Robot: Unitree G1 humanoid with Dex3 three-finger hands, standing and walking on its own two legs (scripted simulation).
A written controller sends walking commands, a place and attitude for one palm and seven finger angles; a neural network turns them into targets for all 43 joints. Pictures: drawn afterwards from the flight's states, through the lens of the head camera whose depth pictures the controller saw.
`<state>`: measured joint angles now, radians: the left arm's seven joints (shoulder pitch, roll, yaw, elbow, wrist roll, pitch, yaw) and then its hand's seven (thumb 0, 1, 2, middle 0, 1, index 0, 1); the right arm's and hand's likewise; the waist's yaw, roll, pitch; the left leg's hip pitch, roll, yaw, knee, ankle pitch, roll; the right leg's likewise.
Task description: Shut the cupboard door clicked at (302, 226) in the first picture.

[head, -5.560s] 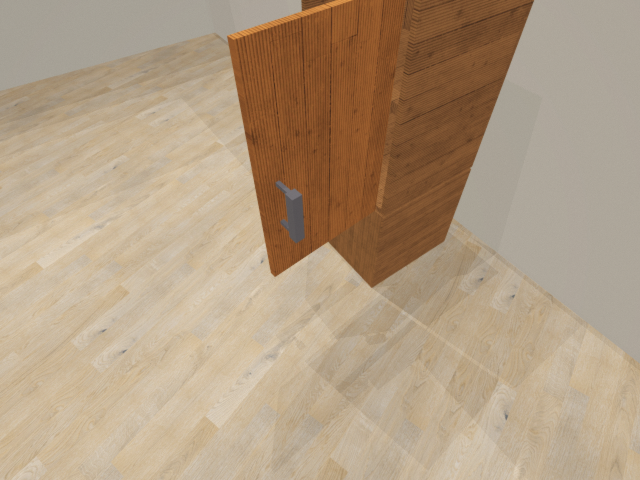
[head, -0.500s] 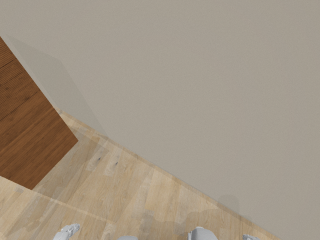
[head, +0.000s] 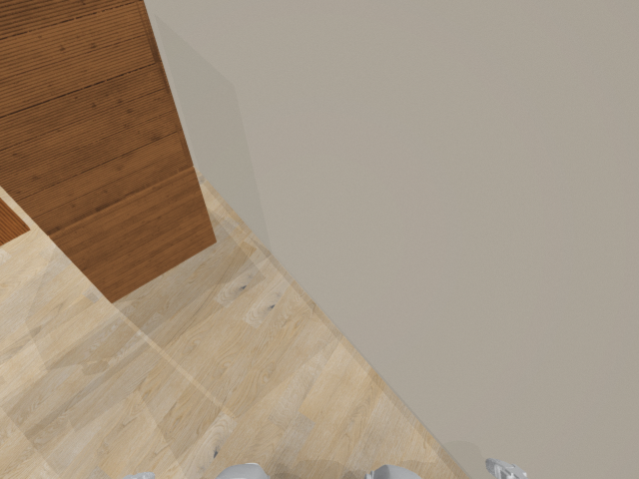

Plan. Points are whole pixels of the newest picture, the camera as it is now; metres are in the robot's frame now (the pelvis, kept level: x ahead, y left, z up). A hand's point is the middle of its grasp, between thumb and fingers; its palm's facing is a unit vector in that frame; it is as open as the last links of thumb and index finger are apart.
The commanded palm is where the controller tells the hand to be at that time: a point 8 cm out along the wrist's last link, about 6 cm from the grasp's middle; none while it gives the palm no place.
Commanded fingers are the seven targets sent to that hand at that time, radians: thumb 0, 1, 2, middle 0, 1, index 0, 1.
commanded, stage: turn to face it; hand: left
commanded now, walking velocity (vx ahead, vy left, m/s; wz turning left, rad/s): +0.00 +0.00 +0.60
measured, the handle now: out of the picture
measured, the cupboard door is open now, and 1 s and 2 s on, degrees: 95 95 95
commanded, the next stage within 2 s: take the last steps up to it in 1.24 s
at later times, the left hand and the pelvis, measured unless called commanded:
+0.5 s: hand out of the picture +0.04 +0.15 -0.13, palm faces +0.30 -0.92 -0.27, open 7.4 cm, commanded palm none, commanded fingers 0.00 0.90 0.90 -0.20 -0.30 -0.20 -0.30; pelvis +0.02 -0.06 +0.02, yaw +19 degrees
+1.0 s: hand out of the picture +0.02 +0.18 -0.14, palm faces +0.56 -0.77 -0.30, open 7.4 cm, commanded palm none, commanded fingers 0.00 0.90 0.90 -0.20 -0.30 -0.20 -0.30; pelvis +0.05 -0.07 +0.01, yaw +35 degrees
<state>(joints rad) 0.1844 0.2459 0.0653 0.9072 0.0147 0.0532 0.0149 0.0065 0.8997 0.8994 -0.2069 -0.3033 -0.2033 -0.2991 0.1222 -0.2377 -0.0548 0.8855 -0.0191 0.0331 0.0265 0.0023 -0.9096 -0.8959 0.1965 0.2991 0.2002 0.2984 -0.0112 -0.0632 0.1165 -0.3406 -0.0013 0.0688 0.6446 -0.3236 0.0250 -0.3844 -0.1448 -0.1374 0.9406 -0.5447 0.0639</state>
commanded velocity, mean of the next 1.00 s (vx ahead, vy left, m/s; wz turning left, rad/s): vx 0.00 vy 0.00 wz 0.56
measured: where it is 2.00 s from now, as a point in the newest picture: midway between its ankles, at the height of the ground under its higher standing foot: outside the picture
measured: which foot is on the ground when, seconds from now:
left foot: down 0.00-0.28, up 0.30-0.64, down 0.66-1.00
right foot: up 0.00-0.26, down 0.28-0.66, up 0.68-1.00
